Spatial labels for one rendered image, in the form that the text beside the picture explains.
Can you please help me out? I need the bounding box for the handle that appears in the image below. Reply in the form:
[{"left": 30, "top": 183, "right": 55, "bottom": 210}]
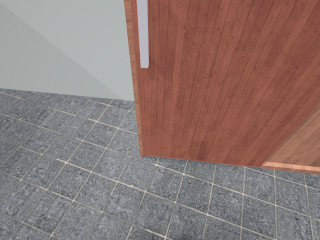
[{"left": 136, "top": 0, "right": 149, "bottom": 68}]

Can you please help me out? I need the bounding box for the wardrobe door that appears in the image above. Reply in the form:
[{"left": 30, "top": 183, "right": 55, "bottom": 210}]
[
  {"left": 266, "top": 103, "right": 320, "bottom": 167},
  {"left": 131, "top": 0, "right": 320, "bottom": 167}
]

